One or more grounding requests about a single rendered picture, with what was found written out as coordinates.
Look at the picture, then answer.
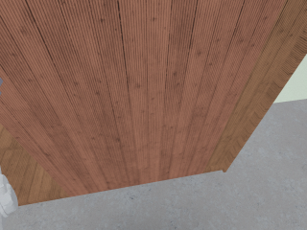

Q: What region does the left robot upper arm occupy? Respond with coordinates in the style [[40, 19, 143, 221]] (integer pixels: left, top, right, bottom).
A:
[[0, 173, 18, 230]]

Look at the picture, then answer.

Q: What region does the wardrobe door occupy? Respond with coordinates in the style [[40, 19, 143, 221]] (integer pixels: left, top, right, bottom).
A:
[[0, 0, 285, 197], [205, 0, 307, 167]]

